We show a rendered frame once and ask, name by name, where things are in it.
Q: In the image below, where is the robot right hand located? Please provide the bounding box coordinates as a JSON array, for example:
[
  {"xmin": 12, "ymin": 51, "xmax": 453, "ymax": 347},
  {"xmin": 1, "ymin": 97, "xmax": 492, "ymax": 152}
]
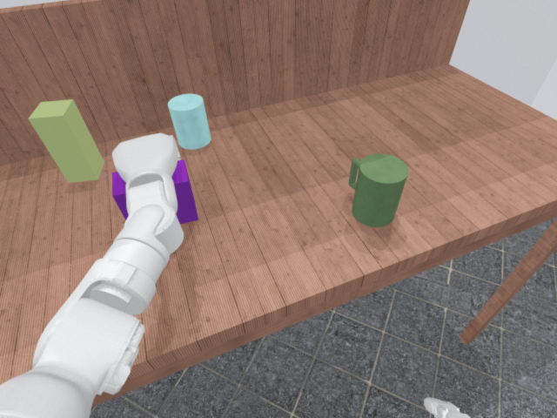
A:
[{"xmin": 424, "ymin": 397, "xmax": 470, "ymax": 418}]

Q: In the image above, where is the sponge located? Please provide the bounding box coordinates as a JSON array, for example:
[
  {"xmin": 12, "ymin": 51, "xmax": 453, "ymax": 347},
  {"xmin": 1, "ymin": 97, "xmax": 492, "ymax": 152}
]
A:
[{"xmin": 112, "ymin": 159, "xmax": 198, "ymax": 224}]

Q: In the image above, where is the robot left hand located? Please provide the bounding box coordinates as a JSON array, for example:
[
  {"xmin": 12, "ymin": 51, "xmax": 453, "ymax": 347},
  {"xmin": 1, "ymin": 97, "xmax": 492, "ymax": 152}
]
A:
[{"xmin": 112, "ymin": 132, "xmax": 181, "ymax": 215}]

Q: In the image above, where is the table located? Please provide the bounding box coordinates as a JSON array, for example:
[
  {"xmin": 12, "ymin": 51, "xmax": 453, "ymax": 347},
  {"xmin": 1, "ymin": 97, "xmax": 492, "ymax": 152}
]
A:
[{"xmin": 0, "ymin": 0, "xmax": 557, "ymax": 407}]

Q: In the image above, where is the robot left forearm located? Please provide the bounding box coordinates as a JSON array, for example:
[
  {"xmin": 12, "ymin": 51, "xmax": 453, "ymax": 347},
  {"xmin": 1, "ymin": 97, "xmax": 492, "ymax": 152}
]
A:
[{"xmin": 33, "ymin": 169, "xmax": 184, "ymax": 368}]

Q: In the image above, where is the left robot upper arm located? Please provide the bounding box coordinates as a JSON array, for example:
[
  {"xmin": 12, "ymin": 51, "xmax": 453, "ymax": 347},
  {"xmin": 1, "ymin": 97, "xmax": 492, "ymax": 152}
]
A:
[{"xmin": 0, "ymin": 296, "xmax": 145, "ymax": 418}]

